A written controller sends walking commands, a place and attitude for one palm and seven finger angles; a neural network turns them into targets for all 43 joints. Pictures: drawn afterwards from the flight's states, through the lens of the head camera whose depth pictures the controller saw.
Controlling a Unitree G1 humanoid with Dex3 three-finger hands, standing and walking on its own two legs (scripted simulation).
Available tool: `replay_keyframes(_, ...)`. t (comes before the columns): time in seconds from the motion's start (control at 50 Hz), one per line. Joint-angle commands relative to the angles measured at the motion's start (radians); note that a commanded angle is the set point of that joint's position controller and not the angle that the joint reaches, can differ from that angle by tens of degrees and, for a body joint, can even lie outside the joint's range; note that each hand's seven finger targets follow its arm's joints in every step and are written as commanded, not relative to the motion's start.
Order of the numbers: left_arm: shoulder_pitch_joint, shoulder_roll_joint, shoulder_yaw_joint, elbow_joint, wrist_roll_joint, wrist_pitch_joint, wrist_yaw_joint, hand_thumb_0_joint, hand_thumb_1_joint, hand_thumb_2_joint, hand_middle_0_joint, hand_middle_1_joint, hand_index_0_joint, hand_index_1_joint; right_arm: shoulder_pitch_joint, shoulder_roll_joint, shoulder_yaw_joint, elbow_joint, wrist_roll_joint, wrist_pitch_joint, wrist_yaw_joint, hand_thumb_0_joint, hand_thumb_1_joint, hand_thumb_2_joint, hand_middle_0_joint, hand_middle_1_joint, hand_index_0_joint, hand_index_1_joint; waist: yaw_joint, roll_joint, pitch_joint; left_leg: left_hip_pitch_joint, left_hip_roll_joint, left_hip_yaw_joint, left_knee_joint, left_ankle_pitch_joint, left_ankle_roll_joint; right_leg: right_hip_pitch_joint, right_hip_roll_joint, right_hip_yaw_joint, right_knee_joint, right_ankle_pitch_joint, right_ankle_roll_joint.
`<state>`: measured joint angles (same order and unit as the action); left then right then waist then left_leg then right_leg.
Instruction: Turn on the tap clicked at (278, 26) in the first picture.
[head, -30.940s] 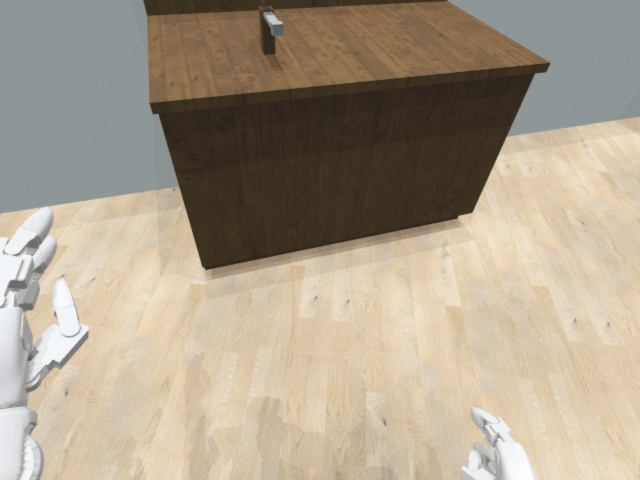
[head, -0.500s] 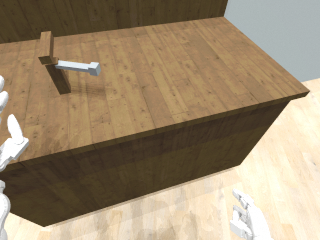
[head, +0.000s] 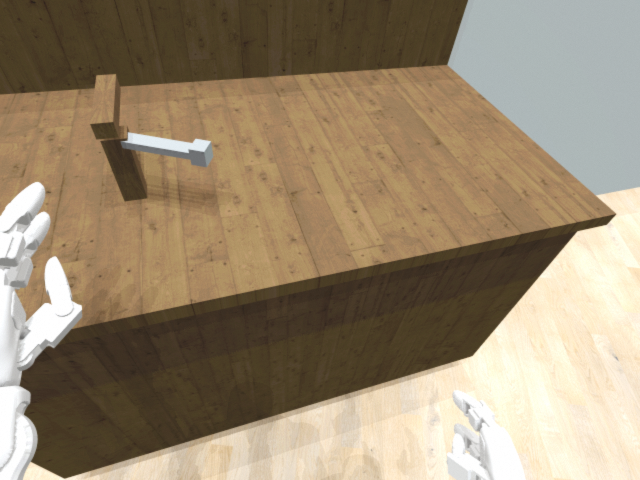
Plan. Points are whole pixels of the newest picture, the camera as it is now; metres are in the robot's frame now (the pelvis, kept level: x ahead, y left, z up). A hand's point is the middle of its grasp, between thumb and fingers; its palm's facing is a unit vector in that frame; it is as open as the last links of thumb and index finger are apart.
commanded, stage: shuffle to correct the standing spot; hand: left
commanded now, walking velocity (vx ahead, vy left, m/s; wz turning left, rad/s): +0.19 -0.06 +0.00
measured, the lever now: (201, 153) +0.52 +0.23 +0.12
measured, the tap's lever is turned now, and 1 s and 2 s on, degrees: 63 63 63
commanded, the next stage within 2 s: come to a stop and stand still in 0.96 s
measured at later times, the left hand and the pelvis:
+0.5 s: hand (137, 277) +0.25 +0.21 +0.17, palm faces +0.39 -0.84 -0.38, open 7.5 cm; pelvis +0.03 -0.03 -0.01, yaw -1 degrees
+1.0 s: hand (152, 236) +0.30 +0.21 +0.17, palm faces +0.41 -0.83 -0.37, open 7.5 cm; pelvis +0.07 -0.03 -0.01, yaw +0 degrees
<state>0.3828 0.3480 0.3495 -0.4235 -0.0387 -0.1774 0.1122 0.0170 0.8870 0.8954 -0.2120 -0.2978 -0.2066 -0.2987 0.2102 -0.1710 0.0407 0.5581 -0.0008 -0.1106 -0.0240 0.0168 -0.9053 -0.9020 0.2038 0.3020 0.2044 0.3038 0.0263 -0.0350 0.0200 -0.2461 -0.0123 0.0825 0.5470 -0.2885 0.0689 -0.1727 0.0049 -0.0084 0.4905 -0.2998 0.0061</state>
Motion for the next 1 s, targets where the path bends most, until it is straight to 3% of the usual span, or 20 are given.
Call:
replay_keyframes(0.0, -0.127, 0.174, 0.096, -0.265, -0.002, -0.070, 0.016, 0.000, 0.900, 0.900, -0.200, -0.300, -0.200, -0.300, -0.082, -0.149, -0.064, -0.153, 0.004, -0.052, -0.012, 0.000, -0.900, -0.900, 0.200, 0.300, 0.200, 0.300, -0.015, 0.169, -0.119, 0.096, 0.134, -0.158, -0.125, 0.157, -0.015, -0.043, 0.013, -0.025, 0.009, 0.152, -0.048)
replay_keyframes(0.24, -0.081, 0.194, 0.124, -0.258, -0.023, -0.061, 0.026, 0.000, 0.900, 0.900, -0.200, -0.300, -0.200, -0.300, -0.099, -0.137, -0.067, -0.157, 0.017, -0.022, -0.012, 0.000, -0.900, -0.900, 0.200, 0.300, 0.200, 0.300, -0.024, 0.025, -0.107, -0.005, 0.055, -0.046, 0.124, 0.178, -0.034, 0.004, -0.092, 0.162, 0.012, 0.288, -0.119)
replay_keyframes(0.3, -0.083, 0.202, 0.132, -0.279, -0.022, -0.069, 0.031, 0.000, 0.900, 0.900, -0.200, -0.300, -0.200, -0.300, -0.094, -0.139, -0.068, -0.154, 0.015, -0.015, -0.013, 0.000, -0.900, -0.900, 0.200, 0.300, 0.200, 0.300, -0.029, 0.086, -0.119, 0.069, 0.071, -0.080, 0.079, 0.249, -0.019, -0.050, -0.071, 0.120, 0.090, 0.318, -0.101)
replay_keyframes(0.34, -0.085, 0.215, 0.149, -0.315, -0.027, -0.075, 0.029, 0.000, 0.900, 0.900, -0.200, -0.300, -0.200, -0.300, -0.101, -0.149, -0.066, -0.162, 0.019, -0.014, -0.018, 0.000, -0.900, -0.900, 0.200, 0.300, 0.200, 0.300, -0.039, 0.227, -0.118, 0.196, 0.153, -0.220, -0.035, 0.369, 0.025, -0.177, 0.014, -0.006, 0.246, 0.244, -0.041)
replay_keyframes(0.38, -0.081, 0.192, 0.120, -0.316, -0.025, -0.079, 0.024, 0.000, 0.900, 0.900, -0.200, -0.300, -0.200, -0.300, -0.083, -0.147, -0.069, -0.157, 0.005, -0.022, -0.010, 0.000, -0.900, -0.900, 0.200, 0.300, 0.200, 0.300, -0.046, 0.277, -0.081, 0.291, 0.281, -0.393, -0.132, 0.479, 0.097, -0.333, 0.033, -0.037, 0.322, -0.162, -0.027)
replay_keyframes(0.46, -0.010, 0.194, 0.141, -0.291, -0.009, -0.066, 0.031, 0.000, 0.900, 0.900, -0.200, -0.300, -0.200, -0.300, -0.094, -0.157, -0.071, -0.163, 0.007, -0.027, -0.005, 0.000, -0.900, -0.900, 0.200, 0.300, 0.200, 0.300, -0.016, 0.200, -0.100, 0.114, 0.228, -0.190, -0.011, 0.456, 0.048, -0.073, 0.018, -0.077, 0.020, -0.025, -0.045)
replay_keyframes(0.48, 0.015, 0.199, 0.154, -0.254, -0.009, -0.062, 0.031, 0.000, 0.900, 0.900, -0.200, -0.300, -0.200, -0.300, -0.107, -0.154, -0.068, -0.166, 0.010, -0.023, -0.005, 0.000, -0.900, -0.900, 0.200, 0.300, 0.200, 0.300, 0.009, 0.122, -0.123, -0.073, 0.182, -0.115, 0.109, 0.344, 0.024, 0.144, 0.010, -0.046, -0.063, 0.088, -0.058)
replay_keyframes(0.5, 0.015, 0.212, 0.160, -0.236, -0.007, -0.064, 0.032, 0.000, 0.900, 0.900, -0.200, -0.300, -0.200, -0.300, -0.100, -0.145, -0.074, -0.163, 0.012, -0.021, -0.004, 0.000, -0.900, -0.900, 0.200, 0.300, 0.200, 0.300, 0.010, -0.055, -0.154, -0.237, 0.080, -0.004, 0.362, 0.168, -0.011, 0.274, -0.117, 0.173, -0.113, 0.088, -0.128)
replay_keyframes(0.52, 0.025, 0.194, 0.155, -0.221, -0.027, -0.057, 0.025, 0.000, 0.900, 0.900, -0.200, -0.300, -0.200, -0.300, -0.096, -0.153, -0.100, -0.183, 0.019, -0.029, -0.004, 0.000, -0.900, -0.900, 0.200, 0.300, 0.200, 0.300, 0.008, -0.273, -0.109, -0.408, -0.023, -0.006, 0.590, -0.175, -0.052, 0.246, -0.304, 0.523, -0.205, 0.131, -0.242)
replay_keyframes(0.54, 0.042, 0.195, 0.154, -0.228, -0.036, -0.068, 0.023, 0.000, 0.900, 0.900, -0.200, -0.300, -0.200, -0.300, -0.087, -0.170, -0.110, -0.177, 0.023, -0.025, 0.002, 0.000, -0.900, -0.900, 0.200, 0.300, 0.200, 0.300, 0.005, -0.189, -0.043, -0.452, 0.005, -0.097, 0.714, -0.252, -0.061, 0.162, -0.350, 0.589, -0.251, 0.077, -0.254)
replay_keyframes(0.6, -0.007, 0.194, 0.141, -0.240, -0.010, -0.097, 0.036, 0.000, 0.900, 0.900, -0.200, -0.300, -0.200, -0.300, -0.096, -0.133, -0.061, -0.117, 0.010, -0.010, 0.005, 0.000, -0.900, -0.900, 0.200, 0.300, 0.200, 0.300, -0.007, 0.047, 0.008, -0.497, 0.091, -0.108, 0.691, -0.124, -0.076, 0.112, -0.298, 0.345, -0.215, 0.183, -0.255)
replay_keyframes(0.66, -0.096, 0.190, 0.117, -0.256, -0.002, -0.098, 0.045, 0.000, 0.900, 0.900, -0.200, -0.300, -0.200, -0.300, -0.099, -0.123, -0.063, -0.111, 0.008, -0.015, -0.009, 0.000, -0.900, -0.900, 0.200, 0.300, 0.200, 0.300, -0.014, -0.013, -0.027, -0.326, 0.102, -0.041, 0.427, -0.019, -0.071, 0.025, -0.245, 0.146, -0.213, 0.272, -0.199)
replay_keyframes(0.72, -0.087, 0.174, 0.106, -0.278, -0.002, -0.092, 0.044, 0.000, 0.900, 0.900, -0.200, -0.300, -0.200, -0.300, -0.102, -0.116, -0.071, -0.125, -0.001, -0.043, -0.016, 0.000, -0.900, -0.900, 0.200, 0.300, 0.200, 0.300, 0.016, -0.054, -0.071, -0.117, 0.044, 0.061, 0.159, 0.044, -0.056, 0.013, -0.210, 0.113, -0.188, 0.229, -0.175)
replay_keyframes(0.78, -0.072, 0.178, 0.111, -0.309, -0.010, -0.089, 0.044, 0.000, 0.900, 0.900, -0.200, -0.300, -0.200, -0.300, -0.086, -0.133, -0.085, -0.135, 0.000, -0.055, -0.026, 0.000, -0.900, -0.900, 0.200, 0.300, 0.200, 0.300, -0.004, 0.019, -0.110, 0.134, 0.026, 0.048, -0.042, 0.104, -0.035, -0.062, -0.133, 0.048, -0.016, 0.108, -0.109)
replay_keyframes(0.8, -0.086, 0.181, 0.115, -0.333, -0.011, -0.092, 0.043, 0.000, 0.900, 0.900, -0.200, -0.300, -0.200, -0.300, -0.081, -0.159, -0.099, -0.143, 0.005, -0.052, -0.029, 0.000, -0.900, -0.900, 0.200, 0.300, 0.200, 0.300, -0.015, 0.110, -0.125, 0.248, 0.109, -0.110, -0.101, 0.063, 0.014, -0.182, -0.087, 0.037, 0.130, 0.049, -0.071)
replay_keyframes(0.82, -0.109, 0.178, 0.115, -0.358, -0.012, -0.096, 0.045, 0.000, 0.900, 0.900, -0.200, -0.300, -0.200, -0.300, -0.075, -0.180, -0.108, -0.149, 0.011, -0.044, -0.029, 0.000, -0.900, -0.900, 0.200, 0.300, 0.200, 0.300, -0.028, 0.269, -0.157, 0.356, 0.272, -0.380, -0.155, 0.073, 0.103, -0.331, 0.005, -0.028, 0.332, -0.075, -0.018)
replay_keyframes(0.84, -0.146, 0.184, 0.121, -0.347, -0.019, -0.105, 0.047, 0.000, 0.900, 0.900, -0.200, -0.300, -0.200, -0.300, -0.095, -0.166, -0.100, -0.165, 0.015, -0.049, -0.026, 0.000, -0.900, -0.900, 0.200, 0.300, 0.200, 0.300, -0.030, 0.308, -0.130, 0.338, 0.386, -0.612, -0.255, 0.150, 0.195, -0.413, 0.053, -0.015, 0.561, -0.258, -0.007)
replay_keyframes(0.86, -0.059, 0.212, 0.149, -0.230, -0.016, -0.090, 0.038, 0.000, 0.900, 0.900, -0.200, -0.300, -0.200, -0.300, -0.091, -0.136, -0.082, -0.130, 0.001, -0.051, -0.027, 0.000, -0.900, -0.900, 0.200, 0.300, 0.200, 0.300, -0.033, 0.224, -0.139, 0.278, 0.394, -0.625, -0.295, 0.003, 0.206, -0.428, 0.016, 0.049, 0.669, -0.234, -0.022)
replay_keyframes(0.92, -0.052, 0.211, 0.152, -0.324, -0.003, -0.090, 0.026, 0.000, 0.900, 0.900, -0.200, -0.300, -0.200, -0.300, -0.109, -0.137, -0.086, -0.127, 0.000, -0.048, -0.016, 0.000, -0.900, -0.900, 0.200, 0.300, 0.200, 0.300, -0.020, 0.209, -0.062, 0.031, 0.339, -0.416, -0.283, -0.117, 0.187, -0.391, -0.072, 0.070, 0.616, -0.123, -0.023)
replay_keyframes(0.98, 0.015, 0.187, 0.149, -0.326, -0.006, -0.095, 0.024, 0.000, 0.900, 0.900, -0.200, -0.300, -0.200, -0.300, -0.091, -0.147, -0.079, -0.129, 0.001, -0.059, -0.009, 0.000, -0.900, -0.900, 0.200, 0.300, 0.200, 0.300, -0.008, 0.222, -0.097, -0.126, 0.261, -0.214, -0.262, -0.177, 0.103, -0.118, -0.041, -0.042, 0.270, -0.081, -0.022)
